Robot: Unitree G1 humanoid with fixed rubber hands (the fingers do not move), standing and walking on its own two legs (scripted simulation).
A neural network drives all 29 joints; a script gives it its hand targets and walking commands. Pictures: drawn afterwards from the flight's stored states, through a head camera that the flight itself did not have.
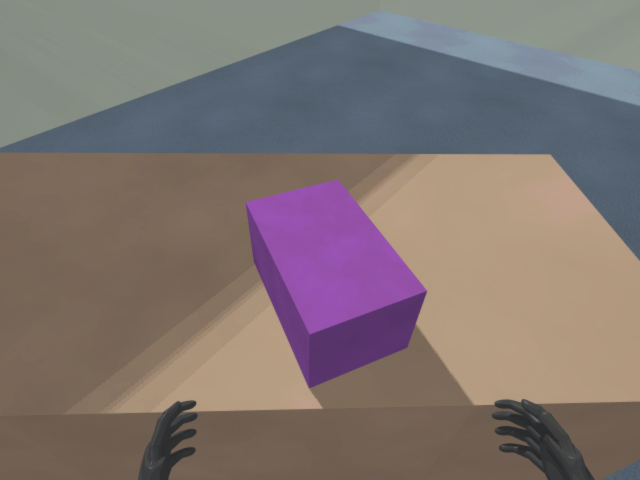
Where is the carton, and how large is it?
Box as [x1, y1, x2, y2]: [246, 180, 426, 387]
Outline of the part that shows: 338,180 246,202 254,262 308,387 311,387 406,347 426,292 424,287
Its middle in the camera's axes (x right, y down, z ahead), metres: +0.01 +0.05 +0.64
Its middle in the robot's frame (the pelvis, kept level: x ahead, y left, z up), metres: +0.44 +0.01 -0.01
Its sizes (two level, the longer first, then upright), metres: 0.277 0.173 0.148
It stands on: a pedestal, 0.70 m high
